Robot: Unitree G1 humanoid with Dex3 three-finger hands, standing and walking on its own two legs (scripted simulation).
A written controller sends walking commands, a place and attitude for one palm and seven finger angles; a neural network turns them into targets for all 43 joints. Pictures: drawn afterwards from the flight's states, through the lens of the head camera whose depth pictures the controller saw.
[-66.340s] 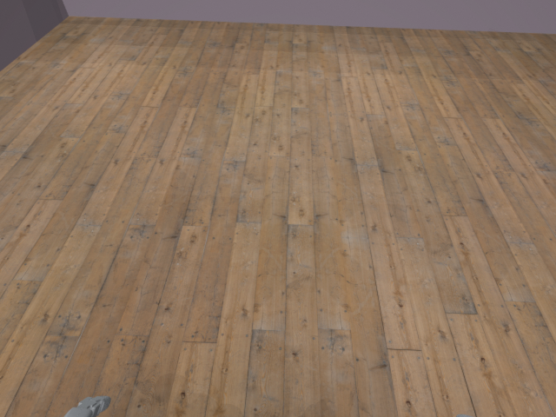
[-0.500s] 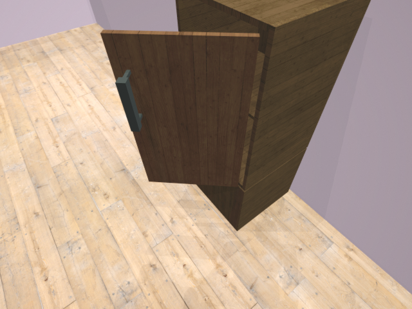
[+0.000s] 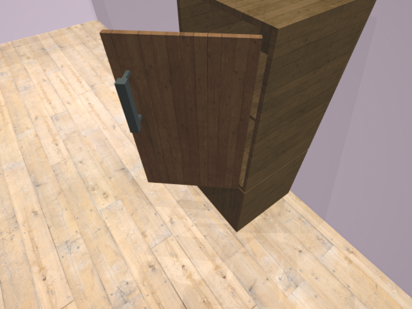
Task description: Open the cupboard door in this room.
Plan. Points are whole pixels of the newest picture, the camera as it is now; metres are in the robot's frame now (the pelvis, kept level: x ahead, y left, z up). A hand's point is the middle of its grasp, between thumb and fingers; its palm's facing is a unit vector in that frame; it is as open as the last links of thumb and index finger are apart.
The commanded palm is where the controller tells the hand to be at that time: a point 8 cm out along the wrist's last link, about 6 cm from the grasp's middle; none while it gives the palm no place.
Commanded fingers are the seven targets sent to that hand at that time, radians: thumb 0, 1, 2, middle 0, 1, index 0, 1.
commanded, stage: shuffle to correct the standing spot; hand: left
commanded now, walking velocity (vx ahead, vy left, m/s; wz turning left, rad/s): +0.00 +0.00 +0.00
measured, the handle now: (131, 102) +0.59 +0.24 +0.06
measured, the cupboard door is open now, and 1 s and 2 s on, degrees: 48 48 48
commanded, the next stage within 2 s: come to a stop and stand still in 0.08 s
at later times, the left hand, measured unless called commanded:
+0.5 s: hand out of the picture +0.01 +0.21 -0.18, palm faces +0.03 -0.98 -0.20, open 7.3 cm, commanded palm none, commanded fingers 0.00 0.90 0.90 -0.20 -0.30 -0.20 -0.30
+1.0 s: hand out of the picture +0.03 +0.24 -0.18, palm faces +0.00 -0.98 -0.22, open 7.4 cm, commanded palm none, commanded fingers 0.00 0.90 0.90 -0.20 -0.30 -0.20 -0.30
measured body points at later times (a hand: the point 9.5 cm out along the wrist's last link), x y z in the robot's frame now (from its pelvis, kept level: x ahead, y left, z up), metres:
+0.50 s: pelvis +0.00 +0.04 -0.01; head +0.01 +0.03 +0.44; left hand +0.01 +0.26 -0.16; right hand +0.02 -0.19 -0.16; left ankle -0.02 +0.14 -0.74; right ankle +0.00 -0.09 -0.74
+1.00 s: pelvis +0.01 +0.05 +0.00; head +0.03 +0.05 +0.45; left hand +0.03 +0.29 -0.16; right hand +0.03 -0.18 -0.16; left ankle -0.02 +0.14 -0.74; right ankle +0.00 -0.09 -0.74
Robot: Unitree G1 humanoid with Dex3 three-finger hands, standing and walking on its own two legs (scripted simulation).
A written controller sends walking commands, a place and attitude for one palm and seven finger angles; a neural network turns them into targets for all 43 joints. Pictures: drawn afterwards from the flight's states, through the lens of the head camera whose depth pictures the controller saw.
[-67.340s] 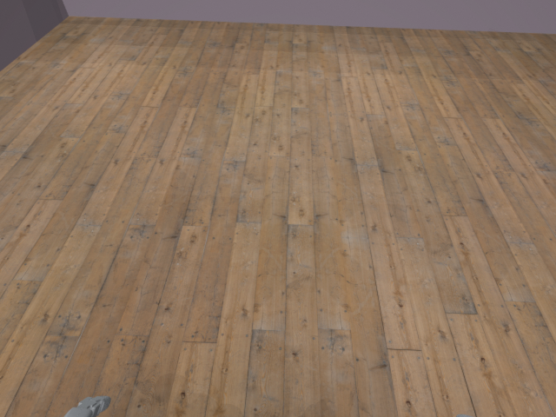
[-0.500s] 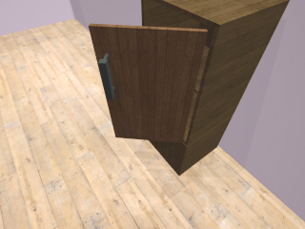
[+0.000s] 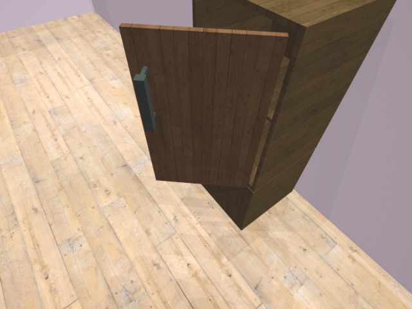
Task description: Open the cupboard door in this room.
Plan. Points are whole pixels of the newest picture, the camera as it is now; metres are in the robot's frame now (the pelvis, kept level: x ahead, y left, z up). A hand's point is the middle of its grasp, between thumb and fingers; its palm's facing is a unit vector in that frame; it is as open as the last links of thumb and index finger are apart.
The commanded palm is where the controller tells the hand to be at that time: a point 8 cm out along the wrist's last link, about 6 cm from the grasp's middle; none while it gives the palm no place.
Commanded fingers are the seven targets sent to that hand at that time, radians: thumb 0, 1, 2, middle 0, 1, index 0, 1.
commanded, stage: come to a stop and stand still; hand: left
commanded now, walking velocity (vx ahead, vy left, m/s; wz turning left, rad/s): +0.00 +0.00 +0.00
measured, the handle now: (147, 99) +0.58 +0.19 +0.07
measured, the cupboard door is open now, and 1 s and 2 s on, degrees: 48 48 48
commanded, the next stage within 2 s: look again from close up in 0.10 s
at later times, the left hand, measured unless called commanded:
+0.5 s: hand out of the picture +0.03 +0.17 -0.17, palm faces +0.00 -0.98 -0.22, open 7.4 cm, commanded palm none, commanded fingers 0.00 0.90 0.90 -0.20 -0.30 -0.20 -0.30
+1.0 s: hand (120, 269) +0.19 +0.18 -0.02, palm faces +0.25 -0.97 -0.06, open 7.6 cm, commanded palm +0.11 +0.22 -0.05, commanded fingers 0.00 0.64 0.79 -0.22 -0.47 -0.22 -0.47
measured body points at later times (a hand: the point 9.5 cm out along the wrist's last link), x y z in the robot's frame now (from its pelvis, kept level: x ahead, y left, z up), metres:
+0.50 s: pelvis +0.00 -0.02 +0.00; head +0.03 -0.01 +0.45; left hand +0.03 +0.23 -0.16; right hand +0.04 -0.25 -0.15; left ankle -0.03 +0.09 -0.74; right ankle +0.00 -0.14 -0.74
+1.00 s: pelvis -0.01 -0.03 -0.02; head +0.00 -0.04 +0.43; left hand +0.17 +0.23 -0.01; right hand +0.12 -0.28 -0.12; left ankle -0.02 +0.09 -0.74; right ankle +0.00 -0.14 -0.74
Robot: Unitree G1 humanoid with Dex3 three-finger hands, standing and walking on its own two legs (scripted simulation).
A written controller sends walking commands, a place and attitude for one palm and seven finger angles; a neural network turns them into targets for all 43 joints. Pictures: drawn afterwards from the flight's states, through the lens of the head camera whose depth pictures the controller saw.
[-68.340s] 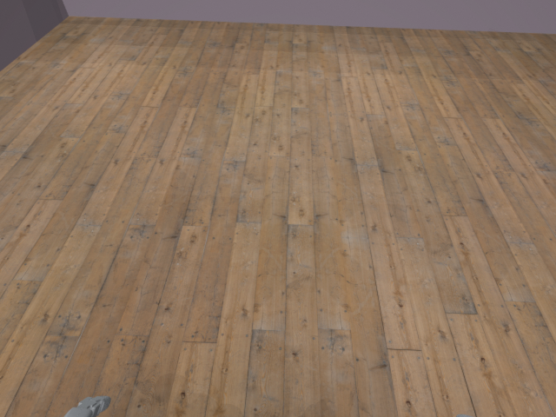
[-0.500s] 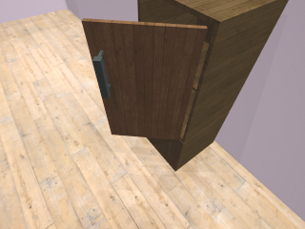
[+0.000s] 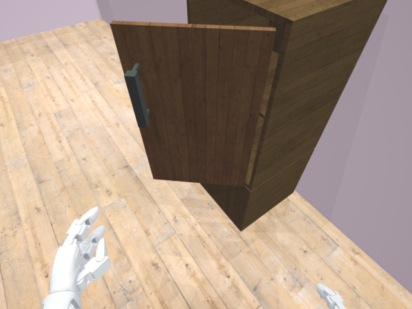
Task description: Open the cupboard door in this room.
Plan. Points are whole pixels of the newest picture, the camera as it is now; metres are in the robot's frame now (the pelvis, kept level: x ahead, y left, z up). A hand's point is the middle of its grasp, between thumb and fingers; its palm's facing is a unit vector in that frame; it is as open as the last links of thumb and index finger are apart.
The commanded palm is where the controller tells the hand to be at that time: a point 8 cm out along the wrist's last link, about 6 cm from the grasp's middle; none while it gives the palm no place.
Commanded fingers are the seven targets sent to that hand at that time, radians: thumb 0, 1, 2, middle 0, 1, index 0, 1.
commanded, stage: raise the hand with hooked fingers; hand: left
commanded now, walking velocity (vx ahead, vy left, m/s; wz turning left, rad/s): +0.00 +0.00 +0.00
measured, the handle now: (140, 96) +0.60 +0.20 +0.08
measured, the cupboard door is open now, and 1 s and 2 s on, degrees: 48 48 48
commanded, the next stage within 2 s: move the hooked fingers beside the handle in 1.90 s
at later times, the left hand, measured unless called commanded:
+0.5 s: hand (87, 268) +0.20 +0.23 +0.00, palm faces -0.09 -0.99 -0.05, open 10.2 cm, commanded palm +0.17 +0.28 +0.01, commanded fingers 0.00 0.06 0.54 -0.26 -0.84 -0.26 -0.84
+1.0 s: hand (57, 233) +0.24 +0.27 +0.05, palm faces -0.03 -1.00 -0.05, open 13.1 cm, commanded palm +0.21 +0.32 +0.07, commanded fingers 0.00 -0.50 0.30 -0.30 -1.20 -0.30 -1.20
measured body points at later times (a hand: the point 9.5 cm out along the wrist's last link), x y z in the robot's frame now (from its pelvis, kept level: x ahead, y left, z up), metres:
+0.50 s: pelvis -0.03 +0.00 -0.05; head +0.02 +0.01 +0.39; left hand +0.20 +0.28 +0.01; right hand +0.14 -0.22 -0.13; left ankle -0.01 +0.12 -0.72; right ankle +0.01 -0.11 -0.72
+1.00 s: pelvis -0.02 +0.03 -0.03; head +0.01 +0.04 +0.42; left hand +0.23 +0.33 +0.06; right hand +0.16 -0.21 -0.08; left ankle -0.01 +0.12 -0.72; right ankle +0.01 -0.11 -0.72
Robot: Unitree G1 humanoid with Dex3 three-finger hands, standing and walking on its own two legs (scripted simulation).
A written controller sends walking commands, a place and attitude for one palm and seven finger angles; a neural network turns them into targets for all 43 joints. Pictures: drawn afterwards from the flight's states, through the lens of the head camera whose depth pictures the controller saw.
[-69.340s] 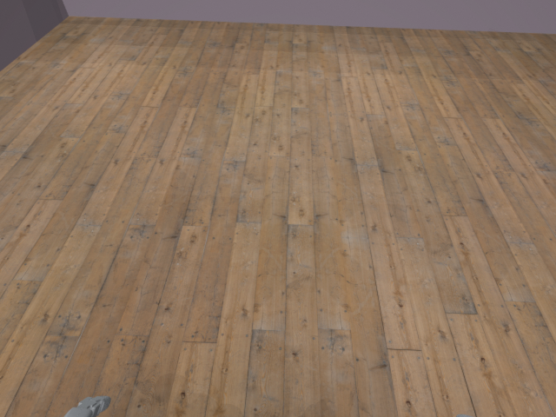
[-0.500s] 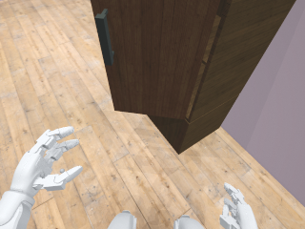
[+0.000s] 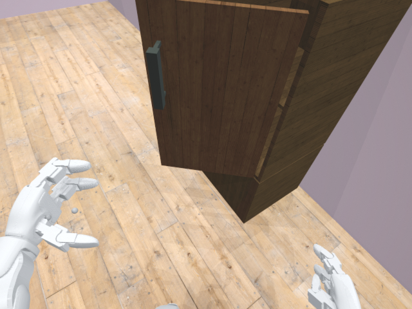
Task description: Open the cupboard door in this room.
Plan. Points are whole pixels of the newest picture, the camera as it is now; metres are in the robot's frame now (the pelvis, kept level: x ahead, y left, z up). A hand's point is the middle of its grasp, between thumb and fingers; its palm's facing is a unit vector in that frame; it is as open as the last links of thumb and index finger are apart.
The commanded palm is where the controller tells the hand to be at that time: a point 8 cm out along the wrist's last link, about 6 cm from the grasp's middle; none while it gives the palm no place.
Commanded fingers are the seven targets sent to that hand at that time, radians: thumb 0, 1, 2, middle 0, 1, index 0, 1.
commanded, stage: raise the hand with hooked fingers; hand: left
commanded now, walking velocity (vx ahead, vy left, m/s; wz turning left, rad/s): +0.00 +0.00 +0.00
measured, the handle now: (158, 76) +0.62 +0.17 +0.11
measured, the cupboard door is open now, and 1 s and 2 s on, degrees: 48 48 48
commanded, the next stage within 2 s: move the hooked fingers beside the handle in 0.90 s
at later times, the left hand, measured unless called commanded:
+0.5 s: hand (68, 167) +0.31 +0.26 +0.13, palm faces -0.04 -1.00 -0.03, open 14.0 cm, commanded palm +0.27 +0.30 +0.13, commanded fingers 0.00 -0.50 0.30 -0.30 -1.20 -0.30 -1.20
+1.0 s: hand (76, 172) +0.30 +0.25 +0.13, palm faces -0.03 -1.00 -0.03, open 14.0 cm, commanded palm +0.27 +0.29 +0.13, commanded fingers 0.00 -0.50 0.30 -0.30 -1.20 -0.30 -1.20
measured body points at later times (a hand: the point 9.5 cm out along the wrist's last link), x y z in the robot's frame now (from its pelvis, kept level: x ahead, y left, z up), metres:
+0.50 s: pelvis +0.01 -0.01 +0.02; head +0.04 -0.01 +0.47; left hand +0.30 +0.32 +0.13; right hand +0.17 -0.26 -0.06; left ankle +0.01 +0.09 -0.70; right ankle +0.02 -0.14 -0.70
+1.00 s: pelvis +0.01 -0.03 +0.02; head +0.03 -0.03 +0.47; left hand +0.29 +0.30 +0.13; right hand +0.17 -0.27 -0.06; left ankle +0.01 +0.09 -0.70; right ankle +0.02 -0.14 -0.70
